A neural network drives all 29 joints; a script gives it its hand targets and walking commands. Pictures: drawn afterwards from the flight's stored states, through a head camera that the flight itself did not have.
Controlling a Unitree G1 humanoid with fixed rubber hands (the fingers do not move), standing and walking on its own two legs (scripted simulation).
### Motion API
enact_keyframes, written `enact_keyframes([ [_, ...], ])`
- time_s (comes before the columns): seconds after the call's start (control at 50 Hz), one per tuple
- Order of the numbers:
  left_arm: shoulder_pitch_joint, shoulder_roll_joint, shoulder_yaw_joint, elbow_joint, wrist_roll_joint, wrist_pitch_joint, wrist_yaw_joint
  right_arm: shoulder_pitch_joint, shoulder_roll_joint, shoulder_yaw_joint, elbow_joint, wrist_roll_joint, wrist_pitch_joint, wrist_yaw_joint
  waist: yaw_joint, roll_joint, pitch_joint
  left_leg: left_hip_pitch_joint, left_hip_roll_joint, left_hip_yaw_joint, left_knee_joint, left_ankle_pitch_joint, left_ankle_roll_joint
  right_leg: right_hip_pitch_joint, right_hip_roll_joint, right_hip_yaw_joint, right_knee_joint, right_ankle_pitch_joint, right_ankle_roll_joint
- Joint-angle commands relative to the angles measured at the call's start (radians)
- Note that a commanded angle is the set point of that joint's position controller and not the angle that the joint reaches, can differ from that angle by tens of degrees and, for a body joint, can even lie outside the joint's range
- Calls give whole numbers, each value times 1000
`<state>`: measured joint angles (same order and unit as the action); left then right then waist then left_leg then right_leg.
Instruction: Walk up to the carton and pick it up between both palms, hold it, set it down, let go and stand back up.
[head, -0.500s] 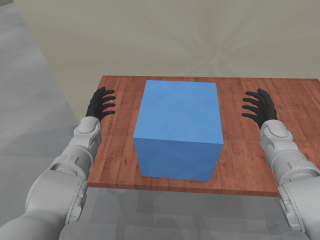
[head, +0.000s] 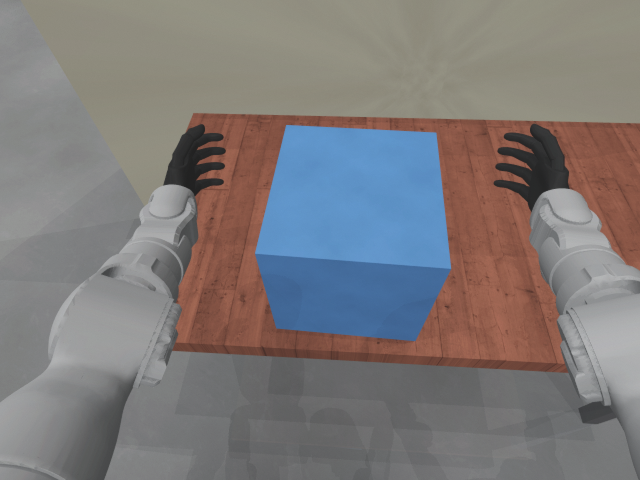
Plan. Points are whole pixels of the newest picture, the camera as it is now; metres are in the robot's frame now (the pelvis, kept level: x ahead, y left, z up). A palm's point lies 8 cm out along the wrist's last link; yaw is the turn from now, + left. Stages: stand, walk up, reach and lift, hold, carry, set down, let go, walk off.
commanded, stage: reach and lift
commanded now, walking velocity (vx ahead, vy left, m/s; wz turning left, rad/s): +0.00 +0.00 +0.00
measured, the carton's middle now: (352, 235) +0.51 +0.00 -0.06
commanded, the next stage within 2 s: none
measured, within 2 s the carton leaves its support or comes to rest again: neither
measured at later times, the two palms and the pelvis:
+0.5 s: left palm (223, 235) +0.46 +0.19 -0.01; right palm (501, 248) +0.46 -0.22 -0.01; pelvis +0.00 +0.01 -0.04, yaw -2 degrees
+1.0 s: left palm (241, 239) +0.45 +0.16 +0.00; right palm (473, 250) +0.45 -0.18 -0.01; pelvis -0.01 +0.01 -0.03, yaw -1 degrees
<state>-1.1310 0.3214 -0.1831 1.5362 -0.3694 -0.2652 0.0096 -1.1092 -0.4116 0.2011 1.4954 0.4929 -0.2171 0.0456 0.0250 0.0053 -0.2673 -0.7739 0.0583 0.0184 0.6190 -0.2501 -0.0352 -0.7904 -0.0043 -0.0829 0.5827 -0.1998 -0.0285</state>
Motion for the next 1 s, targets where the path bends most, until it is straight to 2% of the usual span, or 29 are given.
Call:
enact_keyframes([
  [0.0,-318,103,17,-88,14,-82,0,-308,-104,-31,-89,-24,-80,0,-9,-14,-504,158,-49,22,12,324,-19,316,14,38,16,279,40],
  [0.06,-330,105,20,-113,11,-127,9,-305,-106,-55,-112,-41,-120,2,-10,8,-565,152,-49,25,35,321,-28,270,15,31,38,260,40],
  [0.08,-259,94,37,56,15,-147,-9,-299,-27,-10,-42,-44,-120,-4,-49,-121,-387,46,-58,13,70,228,22,238,4,57,50,195,62],
  [0.12,-325,105,15,8,-8,-206,-15,-327,-36,-44,-105,-51,-149,-14,-29,-78,-491,-80,-70,33,45,142,29,252,-18,73,78,149,72],
  [0.14,-356,110,3,-9,-26,-228,-9,-347,-36,-51,-139,-57,-163,-13,-26,-53,-565,-76,-68,41,55,152,19,249,-17,63,102,165,72],
  [0.2,-401,110,1,-26,-36,-262,9,-352,-55,-80,-141,-85,-198,-12,-30,25,-734,21,-57,51,118,248,-31,172,3,22,161,231,67],
  [0.26,-395,99,18,-10,-17,-284,14,-344,-72,-100,-86,-99,-238,-23,-33,54,-813,57,-54,54,181,347,-60,121,23,12,196,307,62],
  [0.34,-350,74,45,-17,16,-302,14,-335,-89,-107,-46,-99,-297,-40,-35,55,-861,81,-54,53,237,460,-76,114,46,8,223,421,64],
  [0.4,-306,63,73,-42,33,-300,15,-336,-86,-87,-66,-88,-314,-43,-20,20,-851,76,-54,53,242,481,-65,141,56,13,221,450,67],
  [0.48,-266,54,99,-36,47,-288,12,-326,-53,-53,-79,-75,-301,-35,-1,-45,-751,-2,-59,54,216,396,-34,167,49,28,211,385,73],
  [0.58,-272,48,103,-41,43,-287,16,-320,-17,-31,-88,-74,-279,-23,10,-66,-683,-34,-60,56,197,321,-17,151,39,39,198,296,73],
  [0.64,-289,24,93,-40,40,-292,21,-323,15,-41,-77,-91,-270,-22,3,-54,-665,-39,-58,51,198,295,-16,115,31,42,193,251,67],
  [0.72,-313,-23,99,-27,62,-305,24,-340,61,-94,-55,-152,-269,-30,-17,-33,-661,-31,-57,45,205,278,-21,75,21,41,187,217,55],
  [0.86,-332,-60,202,-23,164,-326,52,-366,101,-248,-53,-302,-302,-95,-45,-9,-712,-42,-67,58,204,272,-39,146,21,48,188,248,45],
  [0.88,-326,-126,137,-146,197,-314,87,-338,21,-290,-18,-304,-325,-89,-70,132,-868,124,-47,36,209,422,-95,64,63,1,190,303,11],
  [0.9,-310,-122,165,-127,221,-299,97,-322,49,-253,-16,-287,-322,-87,-28,155,-857,218,-48,40,247,505,-104,8,69,-2,172,311,-5],
  [0.92,-301,-148,149,-143,221,-290,99,-317,55,-269,-19,-288,-318,-88,-58,158,-856,283,-42,26,265,541,-112,-48,81,-15,159,323,-10],
  [0.94,-297,-149,152,-133,219,-283,99,-317,57,-280,-15,-297,-312,-88,-64,150,-826,289,-44,19,268,536,-109,-64,81,-15,151,314,-14],
  [0.98,-302,-128,168,-96,197,-278,92,-344,72,-288,-15,-315,-296,-94,-69,69,-732,176,-55,18,245,424,-77,-6,64,3,159,281,7],
])
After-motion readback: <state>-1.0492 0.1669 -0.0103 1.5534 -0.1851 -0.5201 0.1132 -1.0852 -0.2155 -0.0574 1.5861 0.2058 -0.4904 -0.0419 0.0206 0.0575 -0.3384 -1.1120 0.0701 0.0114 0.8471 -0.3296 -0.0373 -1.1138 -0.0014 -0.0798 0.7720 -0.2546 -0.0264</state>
